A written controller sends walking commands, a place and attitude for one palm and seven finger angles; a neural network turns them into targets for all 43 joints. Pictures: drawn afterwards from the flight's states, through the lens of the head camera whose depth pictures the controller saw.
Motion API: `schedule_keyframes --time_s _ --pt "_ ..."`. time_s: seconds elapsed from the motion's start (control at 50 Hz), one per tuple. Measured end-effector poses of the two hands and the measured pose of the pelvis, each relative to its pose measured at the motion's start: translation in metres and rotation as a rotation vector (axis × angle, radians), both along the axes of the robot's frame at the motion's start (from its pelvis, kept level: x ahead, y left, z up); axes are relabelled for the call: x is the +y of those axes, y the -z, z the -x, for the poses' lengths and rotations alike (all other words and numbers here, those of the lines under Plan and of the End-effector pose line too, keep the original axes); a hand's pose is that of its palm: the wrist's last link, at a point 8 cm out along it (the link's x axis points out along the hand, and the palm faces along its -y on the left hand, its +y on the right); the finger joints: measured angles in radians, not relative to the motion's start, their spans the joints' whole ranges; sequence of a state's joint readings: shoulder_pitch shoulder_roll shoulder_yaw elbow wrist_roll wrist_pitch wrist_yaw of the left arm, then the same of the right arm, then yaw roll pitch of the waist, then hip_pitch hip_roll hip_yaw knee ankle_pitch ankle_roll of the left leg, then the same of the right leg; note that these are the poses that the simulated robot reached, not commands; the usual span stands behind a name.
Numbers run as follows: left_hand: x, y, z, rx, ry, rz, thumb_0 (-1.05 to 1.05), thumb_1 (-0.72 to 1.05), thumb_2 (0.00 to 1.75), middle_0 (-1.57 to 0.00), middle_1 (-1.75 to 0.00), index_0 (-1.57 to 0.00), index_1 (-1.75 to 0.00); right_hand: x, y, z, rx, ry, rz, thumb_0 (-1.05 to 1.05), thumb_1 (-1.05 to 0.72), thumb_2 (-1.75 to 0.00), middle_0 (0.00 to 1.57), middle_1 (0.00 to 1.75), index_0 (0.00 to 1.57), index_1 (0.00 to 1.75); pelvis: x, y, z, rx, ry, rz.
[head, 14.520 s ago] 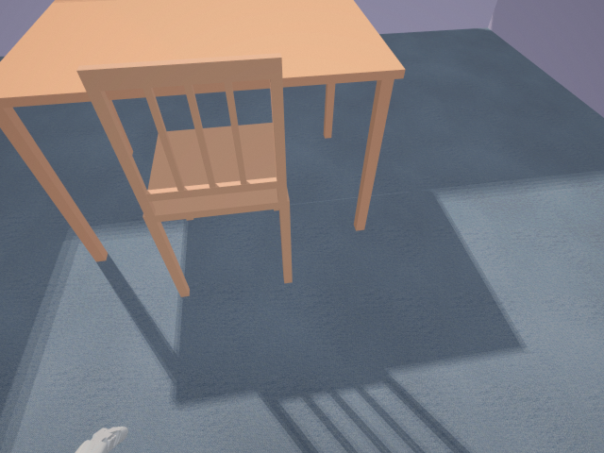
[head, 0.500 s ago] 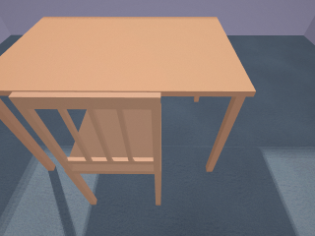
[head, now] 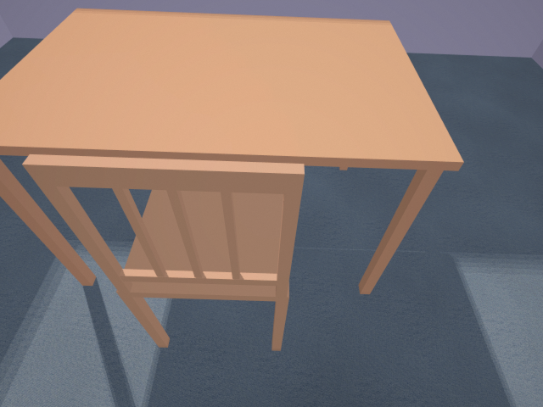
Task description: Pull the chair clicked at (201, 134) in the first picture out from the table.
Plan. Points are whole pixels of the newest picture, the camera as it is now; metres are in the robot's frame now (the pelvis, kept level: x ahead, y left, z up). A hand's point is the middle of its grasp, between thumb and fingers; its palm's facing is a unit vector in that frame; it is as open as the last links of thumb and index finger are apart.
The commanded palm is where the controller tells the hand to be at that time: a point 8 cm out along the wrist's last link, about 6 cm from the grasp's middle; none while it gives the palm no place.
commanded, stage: come to a stop and stand still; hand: left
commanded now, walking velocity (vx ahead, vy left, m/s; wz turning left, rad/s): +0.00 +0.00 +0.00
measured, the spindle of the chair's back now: (187, 238) +0.42 +0.20 -0.08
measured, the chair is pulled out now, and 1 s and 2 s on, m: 0.00 0.00 0.00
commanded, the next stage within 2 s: look again from close up in 0.62 s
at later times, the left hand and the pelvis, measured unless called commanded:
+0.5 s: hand out of the picture -0.01 +0.13 -0.18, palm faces +0.04 -0.99 -0.16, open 7.4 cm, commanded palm none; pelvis +0.01 -0.02 +0.00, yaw +1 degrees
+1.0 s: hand out of the picture -0.02 +0.12 -0.17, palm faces +0.05 -0.99 -0.13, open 7.4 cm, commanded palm none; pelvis +0.00 -0.03 +0.01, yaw +1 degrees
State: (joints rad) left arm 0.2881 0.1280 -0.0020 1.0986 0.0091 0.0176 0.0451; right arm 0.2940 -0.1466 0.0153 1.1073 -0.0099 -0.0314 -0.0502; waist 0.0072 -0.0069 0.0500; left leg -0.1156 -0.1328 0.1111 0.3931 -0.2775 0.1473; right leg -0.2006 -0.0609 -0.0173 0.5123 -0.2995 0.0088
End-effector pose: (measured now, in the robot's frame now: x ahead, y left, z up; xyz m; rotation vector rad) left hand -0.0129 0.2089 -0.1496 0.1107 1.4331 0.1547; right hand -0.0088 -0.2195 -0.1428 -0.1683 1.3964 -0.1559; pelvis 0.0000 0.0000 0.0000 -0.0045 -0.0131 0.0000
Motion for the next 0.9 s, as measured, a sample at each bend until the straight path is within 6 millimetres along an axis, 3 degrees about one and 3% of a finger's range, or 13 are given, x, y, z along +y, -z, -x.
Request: schedule_keyframes --time_s 0.24,0.9 --pt "-0.011 0.0 -0.005 0.002 -0.002 0.005 0.0 0.91 0.9 -0.2 -0.3 -0.2 -0.3 -0.007 -0.001 -0.009 0.002 -0.006 -0.005 0.0 -0.91 -0.9 0.2 0.29 0.2 0.3 -0.01 -0.001 -0.008 -0.006 -0.006 0.003" --pt "-0.043 -0.003 0.014 0.008 -0.013 0.035 0.0 0.9 0.9 -0.2 -0.3 -0.2 -0.3 -0.019 -0.005 0.006 0.031 0.001 -0.029 0.0 -0.9 -0.9 0.2 0.29 0.2 0.3 -0.031 -0.006 -0.004 -0.007 -0.014 0.002"
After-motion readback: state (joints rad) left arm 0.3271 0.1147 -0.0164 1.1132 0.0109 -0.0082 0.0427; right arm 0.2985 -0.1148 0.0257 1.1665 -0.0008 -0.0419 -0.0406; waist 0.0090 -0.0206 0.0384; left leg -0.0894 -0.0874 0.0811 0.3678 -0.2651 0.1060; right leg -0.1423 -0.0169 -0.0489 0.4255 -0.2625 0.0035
